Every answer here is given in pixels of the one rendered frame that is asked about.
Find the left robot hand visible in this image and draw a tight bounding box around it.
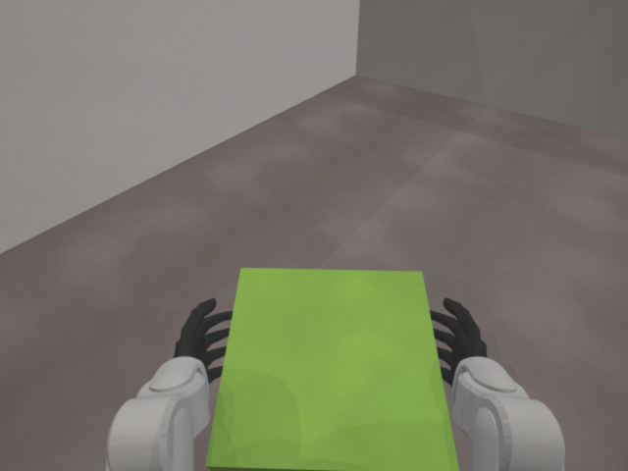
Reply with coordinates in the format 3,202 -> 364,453
174,298 -> 233,384

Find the right robot forearm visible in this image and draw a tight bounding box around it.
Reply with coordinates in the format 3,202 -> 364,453
451,356 -> 565,471

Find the carton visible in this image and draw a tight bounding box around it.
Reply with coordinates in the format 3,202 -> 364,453
205,268 -> 459,471

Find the left robot forearm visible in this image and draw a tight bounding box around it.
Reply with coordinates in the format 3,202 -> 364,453
106,356 -> 210,471

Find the right robot hand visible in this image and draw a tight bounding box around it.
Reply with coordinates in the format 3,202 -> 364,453
430,298 -> 488,387

